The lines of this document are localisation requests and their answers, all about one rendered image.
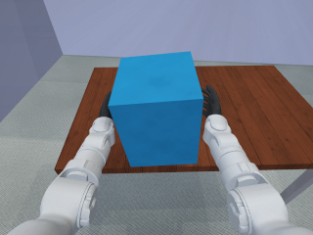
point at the carton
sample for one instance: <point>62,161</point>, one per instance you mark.
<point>156,106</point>

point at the right robot hand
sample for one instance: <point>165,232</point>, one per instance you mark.
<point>212,106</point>

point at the right robot forearm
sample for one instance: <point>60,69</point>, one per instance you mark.
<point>235,168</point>

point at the left robot upper arm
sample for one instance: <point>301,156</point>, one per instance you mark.
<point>69,205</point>

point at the left robot forearm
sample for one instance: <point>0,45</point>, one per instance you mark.
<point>92,155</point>

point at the left robot hand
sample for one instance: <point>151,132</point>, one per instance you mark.
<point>105,111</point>

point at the right robot upper arm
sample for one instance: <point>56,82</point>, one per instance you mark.
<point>259,210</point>

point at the table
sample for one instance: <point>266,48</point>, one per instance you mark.
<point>271,120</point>

